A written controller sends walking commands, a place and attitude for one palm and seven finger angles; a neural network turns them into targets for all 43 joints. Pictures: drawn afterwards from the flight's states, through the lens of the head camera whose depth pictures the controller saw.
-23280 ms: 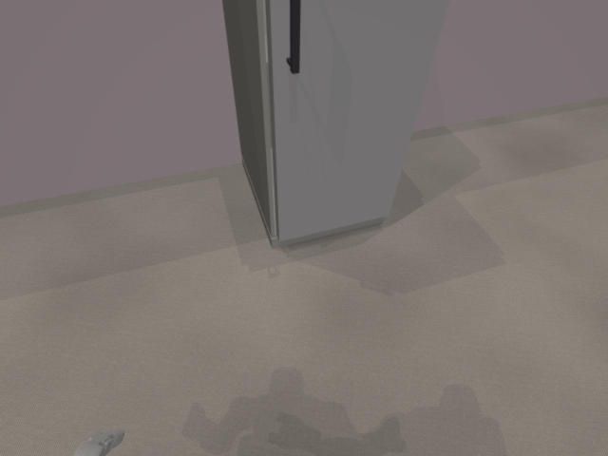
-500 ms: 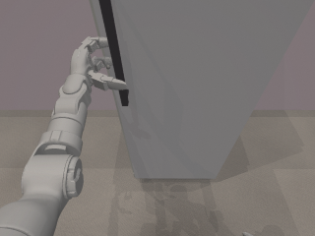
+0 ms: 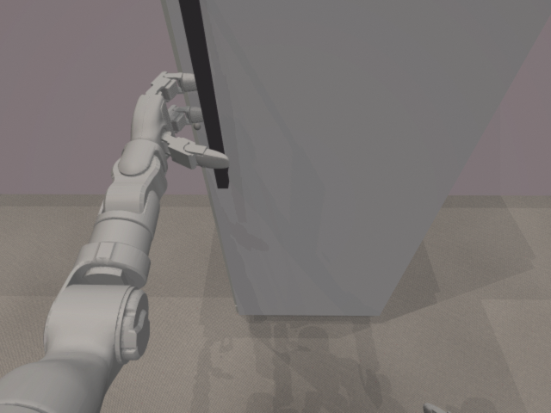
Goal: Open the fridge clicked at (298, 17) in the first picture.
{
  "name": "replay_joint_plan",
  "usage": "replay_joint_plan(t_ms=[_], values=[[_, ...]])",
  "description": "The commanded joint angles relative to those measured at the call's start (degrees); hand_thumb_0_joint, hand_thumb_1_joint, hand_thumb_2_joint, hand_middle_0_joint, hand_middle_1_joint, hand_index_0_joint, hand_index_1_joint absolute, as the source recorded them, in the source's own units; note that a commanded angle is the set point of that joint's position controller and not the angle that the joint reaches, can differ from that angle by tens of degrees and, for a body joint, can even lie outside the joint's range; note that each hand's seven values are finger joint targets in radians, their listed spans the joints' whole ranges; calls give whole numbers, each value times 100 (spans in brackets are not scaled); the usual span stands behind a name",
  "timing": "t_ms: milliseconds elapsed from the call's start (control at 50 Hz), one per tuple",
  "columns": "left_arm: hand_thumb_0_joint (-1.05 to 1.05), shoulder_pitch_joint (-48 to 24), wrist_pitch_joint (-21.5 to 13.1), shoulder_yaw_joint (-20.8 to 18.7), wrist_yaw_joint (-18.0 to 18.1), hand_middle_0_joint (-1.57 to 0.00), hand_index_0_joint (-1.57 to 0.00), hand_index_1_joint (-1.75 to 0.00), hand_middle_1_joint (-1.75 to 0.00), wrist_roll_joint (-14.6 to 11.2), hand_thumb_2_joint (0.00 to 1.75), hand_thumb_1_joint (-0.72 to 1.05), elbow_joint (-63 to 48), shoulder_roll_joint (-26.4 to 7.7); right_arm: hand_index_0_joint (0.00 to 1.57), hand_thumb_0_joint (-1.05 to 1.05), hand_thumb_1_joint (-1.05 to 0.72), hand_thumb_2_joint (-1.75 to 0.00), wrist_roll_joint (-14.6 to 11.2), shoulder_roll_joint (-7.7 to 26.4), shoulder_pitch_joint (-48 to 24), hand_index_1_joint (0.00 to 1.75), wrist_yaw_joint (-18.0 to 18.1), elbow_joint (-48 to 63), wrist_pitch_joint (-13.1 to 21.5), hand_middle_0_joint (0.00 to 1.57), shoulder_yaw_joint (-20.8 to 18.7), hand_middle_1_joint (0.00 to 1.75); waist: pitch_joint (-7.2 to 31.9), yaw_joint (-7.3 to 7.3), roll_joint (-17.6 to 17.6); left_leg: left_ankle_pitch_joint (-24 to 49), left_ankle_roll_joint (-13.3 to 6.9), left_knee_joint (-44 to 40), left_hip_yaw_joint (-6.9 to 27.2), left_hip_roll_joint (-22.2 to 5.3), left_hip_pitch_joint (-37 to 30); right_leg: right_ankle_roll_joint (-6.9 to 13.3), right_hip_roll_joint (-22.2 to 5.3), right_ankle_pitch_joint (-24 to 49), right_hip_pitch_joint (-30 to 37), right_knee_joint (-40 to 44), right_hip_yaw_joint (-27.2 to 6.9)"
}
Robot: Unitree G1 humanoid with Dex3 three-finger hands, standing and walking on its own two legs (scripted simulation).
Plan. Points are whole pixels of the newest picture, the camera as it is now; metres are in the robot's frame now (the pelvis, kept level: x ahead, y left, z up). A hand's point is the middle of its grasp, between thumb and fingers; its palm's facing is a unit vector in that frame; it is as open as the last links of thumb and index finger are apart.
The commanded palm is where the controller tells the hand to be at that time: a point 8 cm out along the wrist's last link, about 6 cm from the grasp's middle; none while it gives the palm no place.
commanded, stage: slide the fingers in behind the handle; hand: left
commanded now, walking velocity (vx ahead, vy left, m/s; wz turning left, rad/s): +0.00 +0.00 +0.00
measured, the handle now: (211, 102) +0.51 +0.10 +0.20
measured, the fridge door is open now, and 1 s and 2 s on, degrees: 0 0 0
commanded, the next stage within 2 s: grip the handle and tug to test in 1.42 s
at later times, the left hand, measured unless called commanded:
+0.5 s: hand (216, 126) +0.46 +0.09 +0.19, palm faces -0.02 -1.00 -0.01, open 14.0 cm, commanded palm +0.43 +0.14 +0.19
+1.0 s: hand (224, 127) +0.45 +0.08 +0.20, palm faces -0.01 -1.00 +0.00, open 14.0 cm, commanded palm +0.43 +0.13 +0.19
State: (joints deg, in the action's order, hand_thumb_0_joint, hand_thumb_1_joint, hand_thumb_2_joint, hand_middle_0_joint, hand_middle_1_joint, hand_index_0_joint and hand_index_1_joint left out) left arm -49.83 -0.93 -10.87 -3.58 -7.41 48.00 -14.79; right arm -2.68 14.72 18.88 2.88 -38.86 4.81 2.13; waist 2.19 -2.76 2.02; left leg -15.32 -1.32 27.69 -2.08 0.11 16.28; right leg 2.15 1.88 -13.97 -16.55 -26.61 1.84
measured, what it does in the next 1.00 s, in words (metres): stands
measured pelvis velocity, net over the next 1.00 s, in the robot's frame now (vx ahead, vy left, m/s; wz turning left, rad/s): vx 0.00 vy -0.01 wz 0.00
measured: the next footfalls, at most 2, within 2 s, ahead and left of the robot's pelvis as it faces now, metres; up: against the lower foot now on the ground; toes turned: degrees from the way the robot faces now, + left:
none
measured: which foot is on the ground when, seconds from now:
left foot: down 0.00-1.00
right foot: down 0.00-1.00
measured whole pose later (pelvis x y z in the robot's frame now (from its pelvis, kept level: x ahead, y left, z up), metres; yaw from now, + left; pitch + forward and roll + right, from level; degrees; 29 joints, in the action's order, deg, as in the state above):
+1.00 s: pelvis +0.00 -0.01 +0.00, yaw +0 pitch +2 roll +0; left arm -48.4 3.3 -7.9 1.8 -7.6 43.3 -9.1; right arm -2.1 13.6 17.1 2.6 -39.2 2.3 2.3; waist 2.5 -2.1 2.2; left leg -14.5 -0.8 25.7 -1.7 -0.1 13.7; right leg 2.7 2.2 -13.6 -14.1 -25.2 2.2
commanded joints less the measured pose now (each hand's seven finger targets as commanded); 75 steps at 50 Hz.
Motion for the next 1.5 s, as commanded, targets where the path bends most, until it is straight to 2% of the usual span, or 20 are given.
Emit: replay_joint_plan(t_ms=[0,40,80,100,180,240,280,340,460,580,720,860,880,960,1000,1080,1200,1280,1380,1480], values=[[0,-2935,-178,5,-26,-30,-30,-120,-120,-134,30,-50,-1313,-707,20,0,-90,-90,-38,732,-141,30,76,613,191,20,-285,30,1967,-52,-344,1799,-136,-176,244,-31,-1078,-45,-71,1923,564,184,-53],[0,-3004,-26,63,22,-30,-30,-120,-120,-160,30,-50,-1430,-559,20,0,-90,-90,-42,696,-229,30,56,612,190,20,-261,30,1828,-37,-174,1779,-120,-181,252,-22,-1058,-38,-78,1900,455,189,-53],[0,-2991,99,161,101,-30,-30,-120,-120,-142,30,-50,-1290,-404,20,0,-90,-90,-41,679,-260,30,52,593,158,20,-240,30,1610,-76,-360,1627,-125,-209,261,-24,-946,-50,-78,1754,367,235,-40],[0,-2993,111,-8,175,-30,-30,-120,-120,-130,30,-50,-1226,-610,20,0,-90,-90,-28,708,-235,30,67,584,126,20,-250,30,1563,-55,-451,1586,-138,-212,260,-16,-882,-58,-92,1708,427,259,-40],[0,-3278,41,9,362,-30,-30,-120,-120,-39,30,-50,-1473,-543,20,0,-90,-90,19,628,-282,30,52,598,108,20,-223,30,1818,-42,-349,1766,-129,-179,258,0,-978,-43,-99,1907,511,171,-72],[0,-3123,-78,-272,417,-30,-30,-120,-120,-17,30,-50,-1707,-853,20,0,-90,-90,50,626,-286,30,55,643,86,20,-233,30,2232,80,-425,2091,-127,-141,221,10,-1058,-40,-103,2300,863,92,-119],[0,-3155,-88,84,378,-30,-30,-120,-120,21,30,-50,-1774,-455,20,0,-90,-90,46,576,-311,30,38,664,72,20,-225,30,2225,16,-322,2187,-113,-133,192,10,-1120,-40,-107,2427,844,72,-98],[0,-2809,-7,-12,370,-30,-30,-120,-120,55,30,-50,-1767,-547,20,0,-90,-90,33,599,-336,30,19,696,29,20,-243,30,2112,82,-343,2255,-118,-143,184,-5,-1084,-32,-103,2472,877,97,-87],[0,-2771,314,174,333,-30,-30,-120,-120,-71,30,-50,-1718,-263,20,0,-90,-90,-4,585,-438,30,55,720,-73,20,-232,30,1779,13,-492,1962,-146,-210,159,21,-958,-59,-104,2321,824,227,-80],[0,-3116,125,253,433,-30,-30,-120,-120,-70,30,-50,-2142,-209,20,0,-90,-90,35,541,-450,30,69,688,-7,20,-219,30,1985,-5,-356,1922,-145,-220,197,39,-1091,-49,-105,2242,874,229,-104],[0,-2997,256,175,518,-30,-30,-120,-120,-4,30,-50,-1482,-301,20,0,-90,-90,34,571,-465,30,87,616,-63,20,-202,30,1647,-32,-528,1507,-174,-275,170,66,-805,-97,-137,1922,773,343,-138],[0,-2958,-11,29,518,-30,-30,-120,-120,-66,30,-50,-1844,-349,20,0,-90,-90,63,537,-438,30,56,668,-2,20,-222,30,2205,100,-410,1925,-153,-238,131,73,-977,-54,-128,2433,1143,218,-164],[0,-2981,-38,221,488,-30,-30,-120,-120,-67,30,-50,-1989,-131,20,0,-90,-90,57,521,-459,30,39,691,20,20,-226,30,2197,57,-353,1998,-153,-231,105,68,-1038,-63,-125,2532,1104,209,-150],[0,-2757,77,227,481,-30,-30,-120,-120,-27,30,-50,-1673,-177,20,0,-90,-90,27,567,-425,30,28,647,-9,20,-236,30,1731,12,-708,1636,-169,-293,126,51,-834,-100,-113,2182,913,329,-129],[0,-2762,138,212,494,-30,-30,-120,-120,-8,30,-50,-1643,-221,20,0,-90,-90,24,585,-467,30,53,669,-32,20,-250,30,1626,23,-584,1501,-177,-333,126,44,-846,-97,-134,1939,871,384,-129],[0,-3149,140,239,509,-30,-30,-120,-120,-46,30,-50,-1879,-199,20,0,-90,-90,32,529,-513,30,72,631,4,20,-218,30,1791,-5,-270,1503,-172,-298,144,67,-971,-73,-132,1910,807,380,-170],[0,-2989,77,282,511,-30,-30,-120,-120,-85,30,-50,-1760,-113,20,0,-90,-90,45,559,-474,30,83,630,28,20,-226,30,1829,-5,-578,1613,-167,-321,184,57,-1005,-78,-121,1967,891,359,-105],[0,-3196,88,327,539,-30,-30,-120,-120,-30,30,-50,-1615,-113,20,0,-90,-90,35,537,-505,30,86,572,50,20,-200,30,1633,-49,-392,1335,-156,-338,186,51,-922,-75,-123,1662,665,402,-141],[0,-3237,48,299,568,-30,-30,-120,-120,-23,30,-50,-1538,-95,20,0,-90,-90,44,541,-434,30,78,546,68,20,-220,30,1879,-20,-449,1560,-133,-300,218,42,-1008,-54,-114,1818,723,320,-107],[0,-3251,18,343,556,-30,-30,-120,-120,-16,30,-50,-1439,-45,20,0,-90,-90,45,536,-426,30,67,538,59,20,-204,30,1761,-58,-405,1526,-120,-292,220,29,-965,-48,-113,1751,647,323,-95]])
